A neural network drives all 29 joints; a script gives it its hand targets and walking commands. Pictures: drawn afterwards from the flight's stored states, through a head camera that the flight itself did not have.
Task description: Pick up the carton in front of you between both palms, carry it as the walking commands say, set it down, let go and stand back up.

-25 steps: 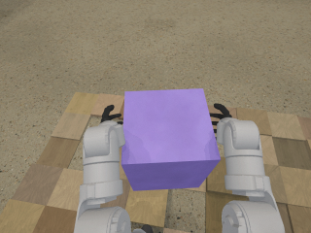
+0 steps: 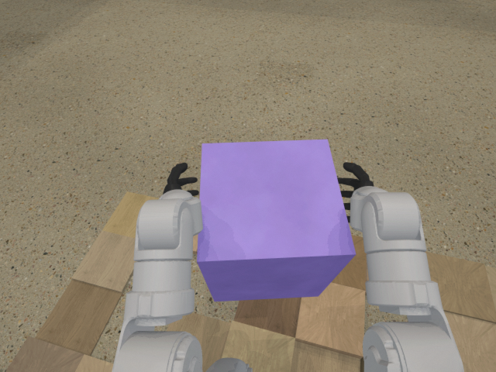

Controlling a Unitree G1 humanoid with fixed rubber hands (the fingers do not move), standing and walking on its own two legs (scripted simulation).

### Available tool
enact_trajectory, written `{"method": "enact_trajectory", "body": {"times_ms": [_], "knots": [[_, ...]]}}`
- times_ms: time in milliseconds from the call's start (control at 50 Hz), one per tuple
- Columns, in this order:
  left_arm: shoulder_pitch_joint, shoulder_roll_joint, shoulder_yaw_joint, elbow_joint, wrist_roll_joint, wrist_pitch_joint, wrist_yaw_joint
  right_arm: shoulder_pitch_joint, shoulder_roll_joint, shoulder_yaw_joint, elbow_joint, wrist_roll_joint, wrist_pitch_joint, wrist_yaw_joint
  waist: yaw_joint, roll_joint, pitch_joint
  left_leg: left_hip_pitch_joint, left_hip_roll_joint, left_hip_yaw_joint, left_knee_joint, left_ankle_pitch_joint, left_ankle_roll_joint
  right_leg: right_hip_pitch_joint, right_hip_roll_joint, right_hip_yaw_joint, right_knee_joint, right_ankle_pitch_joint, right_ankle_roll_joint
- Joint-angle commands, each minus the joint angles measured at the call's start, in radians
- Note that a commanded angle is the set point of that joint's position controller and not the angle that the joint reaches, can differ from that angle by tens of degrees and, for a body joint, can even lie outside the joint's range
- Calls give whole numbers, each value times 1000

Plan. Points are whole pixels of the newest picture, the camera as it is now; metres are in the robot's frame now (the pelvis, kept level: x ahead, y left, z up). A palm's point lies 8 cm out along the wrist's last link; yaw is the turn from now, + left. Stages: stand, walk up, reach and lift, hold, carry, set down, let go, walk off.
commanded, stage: carry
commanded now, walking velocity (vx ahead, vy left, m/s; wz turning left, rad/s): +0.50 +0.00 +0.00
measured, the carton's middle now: (266, 227) +0.38 +0.04 -0.01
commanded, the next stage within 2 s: none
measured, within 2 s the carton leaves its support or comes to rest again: neither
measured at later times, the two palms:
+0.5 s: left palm (246, 6) +0.77 +0.12 +0.21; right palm (391, 18) +0.71 -0.16 +0.22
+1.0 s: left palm (241, 3) +1.08 +0.17 +0.10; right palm (336, 13) +1.06 -0.11 +0.09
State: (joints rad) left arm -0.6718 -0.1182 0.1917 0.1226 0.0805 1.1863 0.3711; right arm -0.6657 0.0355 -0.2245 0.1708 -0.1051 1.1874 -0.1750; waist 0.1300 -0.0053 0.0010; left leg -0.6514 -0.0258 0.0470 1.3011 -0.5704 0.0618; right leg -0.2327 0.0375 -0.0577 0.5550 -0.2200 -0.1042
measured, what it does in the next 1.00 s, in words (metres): walks ahead: left foot 0.03 m higher, then right foot 0.03 m lower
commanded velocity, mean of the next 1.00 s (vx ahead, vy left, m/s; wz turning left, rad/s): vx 0.50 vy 0.00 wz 0.00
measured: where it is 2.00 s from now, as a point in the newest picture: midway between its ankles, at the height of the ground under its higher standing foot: (289, 154)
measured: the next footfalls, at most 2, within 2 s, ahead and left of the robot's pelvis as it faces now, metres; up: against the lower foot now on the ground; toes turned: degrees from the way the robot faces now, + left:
left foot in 0.10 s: +0.25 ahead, +0.09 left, +0.03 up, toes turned +2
right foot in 0.54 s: +0.54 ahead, -0.05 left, +0.00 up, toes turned -6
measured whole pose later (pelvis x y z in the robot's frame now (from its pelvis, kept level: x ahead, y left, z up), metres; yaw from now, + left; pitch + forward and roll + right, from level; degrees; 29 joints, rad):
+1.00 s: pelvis +0.69 +0.05 -0.01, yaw -3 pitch +4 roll +0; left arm -0.90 -0.06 0.37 0.38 0.13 1.19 0.28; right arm -0.83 0.11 -0.33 0.29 -0.24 1.24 -0.19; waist 0.01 -0.01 0.04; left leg -0.56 -0.04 0.11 0.66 -0.16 0.11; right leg -0.32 0.04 0.01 1.09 -0.51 -0.04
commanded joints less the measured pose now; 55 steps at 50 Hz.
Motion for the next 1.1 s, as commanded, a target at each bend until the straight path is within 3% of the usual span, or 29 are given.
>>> {"method": "enact_trajectory", "body": {"times_ms": [0,20,40,60,80,120,140,180,220,340,440,480,500,520,540,560,580,620,680,760,800,820,840,860,880,900,960,1000,1080], "knots": [[-787,-1167,-600,46,-585,-9,-558,-694,1038,504,-98,324,-65,225,-151,-152,-514,501,-79,136,-699,588,9,69,-150,34,28,951,-2],[-783,-1155,-573,77,-567,-6,-559,-667,1048,486,-69,311,-64,230,-220,-101,-541,709,-24,69,-766,702,41,-54,-109,-1,192,813,41],[-767,-1164,-552,112,-544,-1,-563,-680,1040,474,-50,310,-66,238,-257,124,-573,942,184,-239,-825,970,143,-303,-10,24,439,51,86],[-744,-1162,-542,167,-537,8,-567,-685,999,456,-33,306,-69,244,-246,324,-649,1025,341,-498,-830,1161,251,-378,58,83,688,-264,93],[-716,-1155,-519,218,-513,9,-566,-700,1010,472,-24,312,-66,252,-228,245,-667,1023,354,-531,-798,1105,286,-413,21,160,833,-256,84],[-796,-1171,-510,136,-505,4,-552,-843,1085,555,-151,387,-67,265,-213,85,-593,963,310,-448,-809,953,199,-525,-52,163,756,-161,73],[-846,-1159,-494,57,-500,3,-531,-950,1116,593,-249,447,-60,269,-205,76,-581,980,295,-396,-816,905,153,-563,-80,149,660,-142,87],[-935,-1097,-493,-128,-488,12,-478,-1108,1141,647,-415,549,-35,266,-206,62,-598,898,271,-377,-849,842,137,-486,-69,119,591,-130,105],[-852,-985,-451,-148,-413,31,-423,-1112,1098,654,-469,588,10,256,-217,62,-601,913,249,-318,-852,898,137,-469,-61,76,465,-109,90],[-766,-817,-411,-71,-223,89,-382,-968,1028,577,-215,575,129,304,-240,105,-533,891,188,-178,-826,1161,75,-430,-4,-40,144,132,73],[-893,-823,-402,38,-234,118,-419,-1013,1052,527,9,548,144,346,-195,126,-479,723,139,-31,-659,1171,3,-58,33,-116,-158,377,20],[-922,-844,-387,84,-274,133,-436,-1077,1050,496,51,542,150,346,-96,66,-479,483,111,2,-418,940,-37,259,-67,-43,-203,500,-6],[-926,-840,-368,111,-295,143,-444,-1092,1042,464,84,524,159,341,-51,-63,-456,264,45,1,-240,514,-45,424,-169,65,-192,699,-38],[-924,-827,-347,134,-322,152,-448,-1113,1027,429,101,511,169,330,-31,-206,-504,-43,-52,-36,-80,18,-57,683,-318,289,-24,1088,-116],[-931,-850,-345,159,-363,165,-451,-1087,1002,381,125,491,176,314,-18,-210,-594,-167,-38,-83,8,-36,-52,787,-390,424,11,936,-177],[-1021,-911,-369,96,-419,167,-459,-1123,1010,362,58,482,167,296,-19,-147,-615,-229,-16,-90,62,2,-39,778,-390,459,-42,605,-207],[-1070,-938,-367,84,-464,176,-466,-1155,993,333,38,471,174,276,-28,-89,-580,-247,18,-93,22,39,-25,724,-353,447,-76,456,-185],[-1122,-984,-349,84,-524,197,-484,-1060,969,278,83,410,188,233,-45,-31,-508,-158,32,-48,-166,104,-41,537,-293,351,-143,481,-130],[-1186,-1058,-312,46,-568,200,-507,-1077,978,237,20,370,174,203,-42,-110,-528,-113,12,9,-255,127,-37,465,-276,344,-140,444,-139],[-1101,-1163,-255,202,-522,169,-531,-1040,1002,228,35,304,117,200,-15,-103,-482,34,-26,89,-641,361,-47,385,-164,149,-130,562,-66],[-1022,-1206,-249,294,-493,134,-549,-1025,1030,260,29,291,82,215,-75,-152,-543,359,-58,138,-770,420,-21,248,-192,94,-65,644,-50],[-987,-1222,-247,325,-473,118,-558,-1005,1038,276,42,281,62,224,-159,-119,-598,573,-54,142,-792,431,7,171,-179,44,89,702,-12],[-953,-1225,-245,353,-448,101,-564,-976,1055,296,53,272,44,235,-228,-82,-647,817,25,64,-734,423,45,-33,-150,9,243,595,43],[-920,-1239,-245,361,-430,88,-570,-969,1046,314,57,273,23,245,-238,158,-697,996,232,-309,-790,528,140,-256,-37,30,474,68,83],[-878,-1238,-256,381,-417,80,-573,-946,1045,326,72,274,6,251,-220,252,-712,1067,327,-567,-850,647,247,-416,68,56,702,-292,97],[-835,-1224,-270,393,-395,67,-569,-932,1088,372,61,293,-2,262,-204,173,-715,1065,351,-592,-815,643,256,-475,14,113,805,-292,76],[-887,-1209,-348,185,-395,14,-533,-1063,1224,509,-128,453,-26,300,-184,47,-609,865,312,-441,-859,656,179,-497,-56,126,730,-188,70],[-820,-1164,-372,107,-362,-2,-494,-1028,1249,531,-150,513,-22,318,-182,60,-586,789,277,-388,-904,661,140,-430,-59,87,638,-168,86],[-752,-1105,-440,-12,-314,-35,-440,-921,1238,557,-98,550,-13,340,-211,115,-588,851,259,-296,-865,874,161,-450,-45,38,364,-183,94]]}}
